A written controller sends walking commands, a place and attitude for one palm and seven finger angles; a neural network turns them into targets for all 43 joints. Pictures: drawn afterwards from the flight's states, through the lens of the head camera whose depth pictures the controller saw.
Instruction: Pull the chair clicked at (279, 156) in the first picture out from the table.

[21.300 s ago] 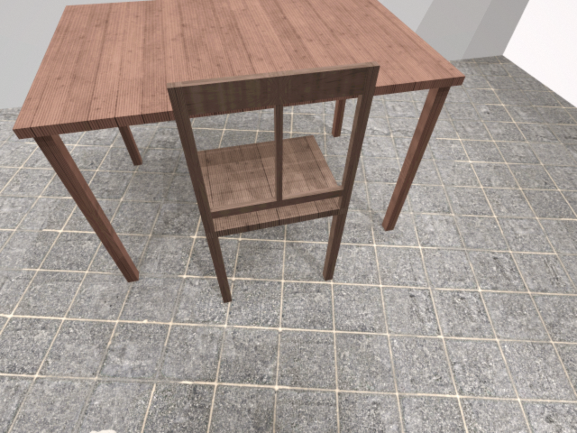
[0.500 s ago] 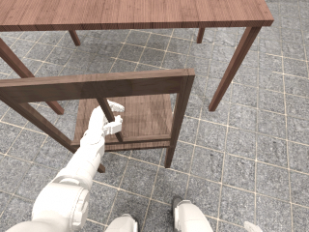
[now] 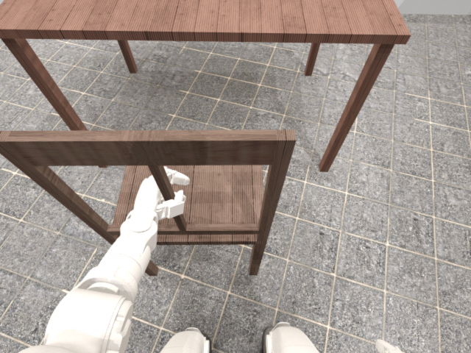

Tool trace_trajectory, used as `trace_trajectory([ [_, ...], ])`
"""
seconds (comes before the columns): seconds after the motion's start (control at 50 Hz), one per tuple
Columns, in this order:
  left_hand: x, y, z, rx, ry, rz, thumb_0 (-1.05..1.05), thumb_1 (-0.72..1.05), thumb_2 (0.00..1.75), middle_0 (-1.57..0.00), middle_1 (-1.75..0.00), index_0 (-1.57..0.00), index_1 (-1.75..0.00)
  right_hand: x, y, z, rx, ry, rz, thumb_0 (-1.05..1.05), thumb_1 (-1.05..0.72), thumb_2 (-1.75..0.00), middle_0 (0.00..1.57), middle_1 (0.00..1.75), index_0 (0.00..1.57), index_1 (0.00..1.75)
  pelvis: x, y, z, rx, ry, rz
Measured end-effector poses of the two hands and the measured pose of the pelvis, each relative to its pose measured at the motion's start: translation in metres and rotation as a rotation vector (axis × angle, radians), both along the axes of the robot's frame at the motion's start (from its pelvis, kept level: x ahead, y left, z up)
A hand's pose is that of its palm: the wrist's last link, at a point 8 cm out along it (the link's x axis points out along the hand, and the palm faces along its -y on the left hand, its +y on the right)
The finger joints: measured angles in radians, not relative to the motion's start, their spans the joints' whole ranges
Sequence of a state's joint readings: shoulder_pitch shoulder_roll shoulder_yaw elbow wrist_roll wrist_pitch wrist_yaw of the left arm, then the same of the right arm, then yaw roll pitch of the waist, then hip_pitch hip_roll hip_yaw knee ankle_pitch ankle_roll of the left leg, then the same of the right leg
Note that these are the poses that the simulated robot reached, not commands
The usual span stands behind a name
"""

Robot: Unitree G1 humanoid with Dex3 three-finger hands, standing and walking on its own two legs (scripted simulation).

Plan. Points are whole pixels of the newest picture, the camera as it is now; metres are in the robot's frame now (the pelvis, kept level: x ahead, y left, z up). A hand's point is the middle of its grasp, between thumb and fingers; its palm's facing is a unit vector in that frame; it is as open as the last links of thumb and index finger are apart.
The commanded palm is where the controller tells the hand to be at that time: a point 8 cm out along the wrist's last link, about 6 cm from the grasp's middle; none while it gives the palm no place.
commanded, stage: step backward, pulling the chair out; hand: left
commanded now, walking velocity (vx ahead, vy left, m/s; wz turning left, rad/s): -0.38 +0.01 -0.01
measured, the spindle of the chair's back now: (171, 201) +0.40 +0.14 -0.08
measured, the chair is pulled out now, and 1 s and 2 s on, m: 0.34 0.55 0.63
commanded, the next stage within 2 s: stop walking, hand still on the chair in 0.82 s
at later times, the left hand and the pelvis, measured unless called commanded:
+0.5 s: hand (170, 252) +0.28 +0.13 -0.05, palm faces +0.00 -0.98 -0.21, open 5.1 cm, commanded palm +0.29 +0.18 -0.05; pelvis -0.09 -0.01 +0.00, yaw -1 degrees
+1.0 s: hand (161, 322) +0.17 +0.13 -0.05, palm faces +0.00 -0.98 -0.21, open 5.0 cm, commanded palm +0.15 +0.18 -0.03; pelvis -0.19 -0.01 +0.01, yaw -2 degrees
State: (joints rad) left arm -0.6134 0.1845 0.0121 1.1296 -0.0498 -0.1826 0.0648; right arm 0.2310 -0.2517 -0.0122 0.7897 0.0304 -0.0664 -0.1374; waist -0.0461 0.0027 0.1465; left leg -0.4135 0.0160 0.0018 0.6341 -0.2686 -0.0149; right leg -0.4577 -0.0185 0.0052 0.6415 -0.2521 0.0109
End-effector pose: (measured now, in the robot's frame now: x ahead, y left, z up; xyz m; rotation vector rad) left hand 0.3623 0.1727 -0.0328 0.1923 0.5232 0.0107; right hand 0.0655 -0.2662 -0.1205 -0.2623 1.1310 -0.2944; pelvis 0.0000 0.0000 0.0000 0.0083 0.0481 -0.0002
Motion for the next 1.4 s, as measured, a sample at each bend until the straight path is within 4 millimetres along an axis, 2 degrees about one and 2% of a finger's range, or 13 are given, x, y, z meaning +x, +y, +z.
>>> trace_trajectory([
  [0.12,-0.024,-0.001,0.000,0.016,-0.007,0.030,0.03,0.73,0.81,-0.37,-1.26,-0.50,-1.45,-0.019,0.005,-0.011,0.072,-0.007,-0.013,0.01,-0.90,-0.90,0.20,0.30,0.20,0.30,-0.022,-0.012,-0.001,-0.018,-0.007,-0.004],
  [0.36,-0.072,0.004,0.002,0.006,0.006,-0.001,0.03,0.75,0.81,-0.34,-1.28,-0.50,-1.45,-0.070,-0.003,0.003,-0.023,0.008,-0.002,0.01,-0.90,-0.90,0.20,0.30,0.20,0.30,-0.069,0.007,0.002,0.012,-0.003,-0.002],
  [0.48,-0.095,0.005,0.003,0.024,0.000,0.032,0.03,0.73,0.81,-0.36,-1.28,-0.50,-1.45,-0.093,0.005,-0.005,0.057,0.009,0.005,0.01,-0.90,-0.90,0.20,0.30,0.20,0.30,-0.086,-0.008,0.001,-0.013,-0.024,-0.023],
  [0.58,-0.115,-0.001,0.003,0.038,-0.001,0.052,0.03,0.72,0.80,-0.38,-1.26,-0.50,-1.45,-0.115,-0.002,-0.009,0.086,0.001,-0.028,0.01,-0.90,-0.90,0.20,0.30,0.20,0.30,-0.111,-0.018,0.002,-0.020,-0.012,-0.018],
  [0.76,-0.151,-0.002,0.004,0.013,0.017,0.024,0.03,0.74,0.81,-0.34,-1.29,-0.50,-1.45,-0.155,-0.020,0.004,-0.030,0.014,-0.010,0.01,-0.90,-0.90,0.20,0.30,0.20,0.30,-0.153,0.001,0.005,0.014,0.029,0.019],
  [0.86,-0.176,0.003,0.005,-0.001,0.025,0.017,0.03,0.75,0.81,-0.32,-1.30,-0.50,-1.45,-0.178,-0.012,0.011,-0.034,0.004,-0.018,0.01,-0.90,-0.90,0.20,0.30,0.20,0.30,-0.172,0.005,0.007,0.015,-0.002,-0.012],
  [1.0,-0.210,0.004,0.005,0.022,0.020,0.041,0.03,0.73,0.81,-0.36,-1.27,-0.50,-1.45,-0.206,0.007,-0.002,0.100,0.007,-0.015,0.01,-0.90,-0.90,0.20,0.30,0.20,0.30,-0.192,-0.012,0.006,-0.031,-0.041,-0.028],
  [1.08,-0.234,0.000,0.006,0.040,0.007,0.048,0.02,0.73,0.80,-0.38,-1.28,-0.50,-1.45,-0.213,0.007,-0.002,0.125,-0.020,-0.035,0.01,-0.90,-0.90,0.20,0.30,0.20,0.30,-0.205,-0.018,0.007,-0.014,-0.042,-0.028],
  [1.18,-0.262,-0.004,0.007,0.034,0.018,0.056,0.02,0.73,0.80,-0.36,-1.29,-0.50,-1.45,-0.213,-0.002,0.005,0.084,-0.055,-0.021,0.01,-0.90,-0.90,0.20,0.30,0.20,0.30,-0.213,-0.015,0.010,0.006,-0.059,-0.030],
  [1.3,-0.285,-0.004,0.006,0.018,0.021,0.034,0.02,0.73,0.82,-0.34,-1.31,-0.50,-1.45,-0.201,-0.006,0.017,0.031,-0.116,-0.016,0.01,-0.90,-0.90,0.20,0.30,0.20,0.30,-0.210,-0.005,0.012,0.004,-0.075,-0.037],
  [1.4,-0.292,-0.002,0.006,0.009,0.009,0.002,0.01,0.73,0.83,-0.34,-1.33,-0.50,-1.45,-0.184,0.006,0.025,0.027,-0.169,-0.015,0.01,-0.90,-0.90,0.20,0.30,0.20,0.30,-0.202,0.004,0.013,-0.001,-0.079,-0.050],
])
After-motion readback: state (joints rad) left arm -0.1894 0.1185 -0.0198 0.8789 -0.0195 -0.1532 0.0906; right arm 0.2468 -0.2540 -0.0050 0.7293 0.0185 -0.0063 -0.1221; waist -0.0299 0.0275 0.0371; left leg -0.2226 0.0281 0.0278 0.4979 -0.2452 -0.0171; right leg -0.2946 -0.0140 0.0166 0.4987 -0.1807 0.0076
